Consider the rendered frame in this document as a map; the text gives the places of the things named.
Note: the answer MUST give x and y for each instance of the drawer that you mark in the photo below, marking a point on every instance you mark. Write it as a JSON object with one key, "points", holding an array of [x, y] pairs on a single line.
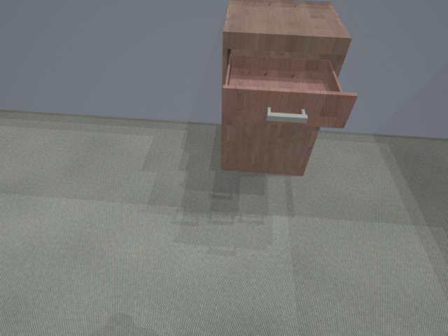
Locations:
{"points": [[287, 85]]}

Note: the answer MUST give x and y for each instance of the handle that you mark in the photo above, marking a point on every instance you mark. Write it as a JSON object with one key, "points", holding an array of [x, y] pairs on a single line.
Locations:
{"points": [[287, 117]]}

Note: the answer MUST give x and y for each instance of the cabinet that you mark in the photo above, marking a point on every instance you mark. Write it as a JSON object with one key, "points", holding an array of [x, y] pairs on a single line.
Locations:
{"points": [[277, 28]]}

